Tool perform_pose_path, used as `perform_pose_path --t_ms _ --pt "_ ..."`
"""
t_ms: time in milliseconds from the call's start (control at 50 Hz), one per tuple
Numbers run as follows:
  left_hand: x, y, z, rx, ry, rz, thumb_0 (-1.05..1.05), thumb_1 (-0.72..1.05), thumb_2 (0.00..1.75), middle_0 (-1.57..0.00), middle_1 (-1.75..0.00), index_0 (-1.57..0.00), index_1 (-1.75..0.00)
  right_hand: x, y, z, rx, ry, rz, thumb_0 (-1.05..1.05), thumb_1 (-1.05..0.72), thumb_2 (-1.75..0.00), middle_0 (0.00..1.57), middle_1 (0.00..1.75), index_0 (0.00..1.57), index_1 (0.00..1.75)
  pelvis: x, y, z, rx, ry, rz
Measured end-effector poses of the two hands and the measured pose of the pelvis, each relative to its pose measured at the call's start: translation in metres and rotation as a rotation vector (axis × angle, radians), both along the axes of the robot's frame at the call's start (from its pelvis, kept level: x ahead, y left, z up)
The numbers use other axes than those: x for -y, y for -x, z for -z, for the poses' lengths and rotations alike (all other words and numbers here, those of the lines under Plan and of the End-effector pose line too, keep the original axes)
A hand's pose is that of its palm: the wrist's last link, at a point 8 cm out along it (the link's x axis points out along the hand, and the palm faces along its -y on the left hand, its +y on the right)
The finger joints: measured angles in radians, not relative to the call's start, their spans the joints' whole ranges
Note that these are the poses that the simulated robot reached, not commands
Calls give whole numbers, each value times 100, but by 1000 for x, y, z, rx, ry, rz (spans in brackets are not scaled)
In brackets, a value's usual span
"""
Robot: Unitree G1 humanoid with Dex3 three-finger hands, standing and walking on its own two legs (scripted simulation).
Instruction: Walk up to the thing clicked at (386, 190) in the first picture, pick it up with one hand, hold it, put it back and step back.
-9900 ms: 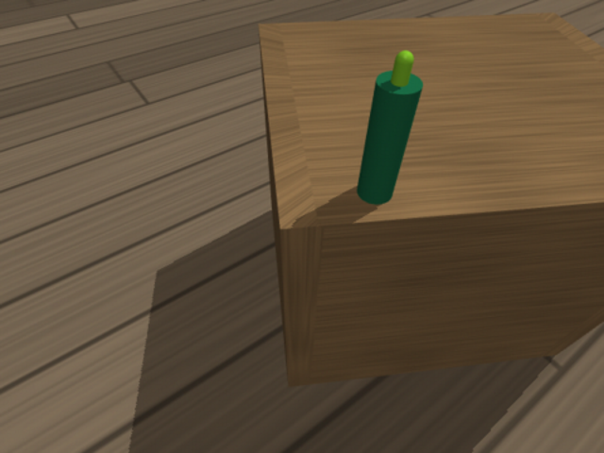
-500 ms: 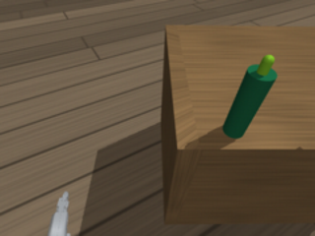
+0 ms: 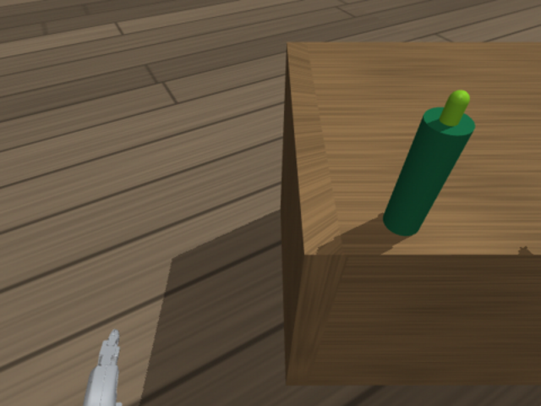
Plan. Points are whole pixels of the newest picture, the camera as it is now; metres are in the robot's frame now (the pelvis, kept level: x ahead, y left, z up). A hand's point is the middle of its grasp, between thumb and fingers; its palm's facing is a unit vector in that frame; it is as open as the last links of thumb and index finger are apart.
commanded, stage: go down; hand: right
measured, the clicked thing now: (426, 168) +0.41 -0.20 +0.15
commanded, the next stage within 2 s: approach in 0.78 s
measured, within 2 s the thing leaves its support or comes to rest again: neither
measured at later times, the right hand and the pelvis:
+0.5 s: hand out of the picture +0.33 -0.40 +0.21, palm faces +0.18 +0.98 +0.00, open 17.7 cm; pelvis +0.00 +0.00 +0.00, yaw +0 degrees
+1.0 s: hand out of the picture +0.33 -0.39 +0.21, palm faces +0.18 +0.98 -0.01, open 17.5 cm; pelvis +0.01 +0.00 +0.00, yaw +0 degrees
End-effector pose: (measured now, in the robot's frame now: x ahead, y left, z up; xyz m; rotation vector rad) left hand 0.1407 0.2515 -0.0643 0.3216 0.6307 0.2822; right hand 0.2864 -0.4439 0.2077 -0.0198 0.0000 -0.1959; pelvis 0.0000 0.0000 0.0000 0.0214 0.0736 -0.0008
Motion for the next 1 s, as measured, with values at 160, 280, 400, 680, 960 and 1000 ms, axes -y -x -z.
perform_pose_path --t_ms 160,280,400,680,960,1000 --pt "-3 12 7 -49 -15 -6 -1 -55 7 -5 -5 -6 -6 -2 -2 -2 18 -11 -5 -2 58 -5 4 5 5 5 1 6 1 0 -3 -2" --pt "-6 6 1 -9 -31 -19 -1 -54 6 -5 -5 -6 -5 -3 -9 -11 16 -16 -19 -2 58 -5 4 5 5 5 1 6 1 -5 -3 -3" --pt "-7 5 -1 4 -29 -22 -1 -53 6 -5 -5 -6 -5 -2 -14 -12 -9 -19 -21 -2 58 -4 5 5 5 5 1 3 1 -11 -3 -5" --pt "-3 -3 5 -24 -21 -13 -1 -54 6 -5 -5 -6 -5 -6 -24 -11 11 -20 -22 -2 57 -4 5 5 5 5 0 -6 1 -22 -3 -5" --pt "-1 -3 4 -29 3 13 -1 -54 6 -5 -4 -6 -5 -1 -13 -9 -28 -22 -2 -2 54 -4 5 5 5 5 -4 -8 1 -18 1 3" --pt "-3 -3 6 -38 -4 13 -1 -54 6 -5 -4 -6 -5 -4 -14 -7 -19 -18 -11 -2 53 -4 5 4 5 4 -4 -7 1 -17 1 5"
